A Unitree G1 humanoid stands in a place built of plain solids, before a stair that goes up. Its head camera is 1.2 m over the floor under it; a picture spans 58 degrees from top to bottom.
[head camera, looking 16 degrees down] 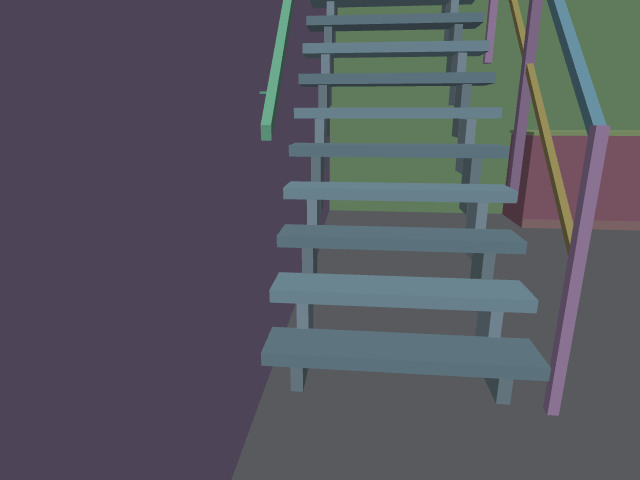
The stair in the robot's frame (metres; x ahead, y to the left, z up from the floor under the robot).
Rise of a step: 0.21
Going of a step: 0.21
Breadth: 1.21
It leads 6 degrees to the right of straight ahead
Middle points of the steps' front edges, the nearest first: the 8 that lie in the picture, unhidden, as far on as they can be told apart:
1.62 -0.35 0.21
1.82 -0.37 0.42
2.03 -0.39 0.62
2.24 -0.41 0.83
2.44 -0.43 1.04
2.65 -0.45 1.25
2.86 -0.47 1.46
3.07 -0.49 1.66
